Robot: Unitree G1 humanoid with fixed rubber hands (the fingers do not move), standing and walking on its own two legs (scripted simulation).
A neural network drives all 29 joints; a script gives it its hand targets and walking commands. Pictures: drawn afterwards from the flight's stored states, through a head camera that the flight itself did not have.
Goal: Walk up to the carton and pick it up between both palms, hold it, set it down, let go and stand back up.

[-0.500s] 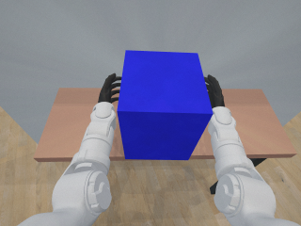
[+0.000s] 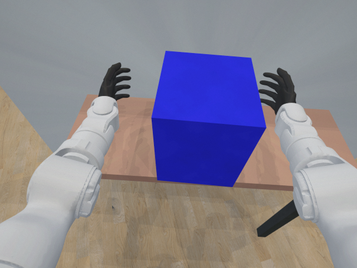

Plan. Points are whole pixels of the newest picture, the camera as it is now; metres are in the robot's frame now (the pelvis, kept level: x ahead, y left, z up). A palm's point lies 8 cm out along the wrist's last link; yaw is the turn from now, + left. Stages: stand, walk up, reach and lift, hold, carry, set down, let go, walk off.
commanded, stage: set down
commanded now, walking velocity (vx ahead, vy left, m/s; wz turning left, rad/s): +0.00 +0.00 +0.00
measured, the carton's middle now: (201, 123) +0.46 -0.02 +0.06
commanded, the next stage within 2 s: none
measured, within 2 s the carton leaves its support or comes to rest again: neither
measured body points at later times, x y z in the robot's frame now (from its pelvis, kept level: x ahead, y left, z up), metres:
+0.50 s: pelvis +0.00 -0.01 +0.01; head +0.05 -0.01 +0.45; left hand +0.49 +0.19 +0.20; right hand +0.49 -0.21 +0.19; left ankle +0.01 +0.14 -0.73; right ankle +0.01 -0.10 -0.73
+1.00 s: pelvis +0.00 -0.01 +0.01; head +0.02 +0.00 +0.46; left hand +0.45 +0.19 +0.20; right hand +0.46 -0.22 +0.19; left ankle +0.01 +0.14 -0.73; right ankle +0.01 -0.10 -0.73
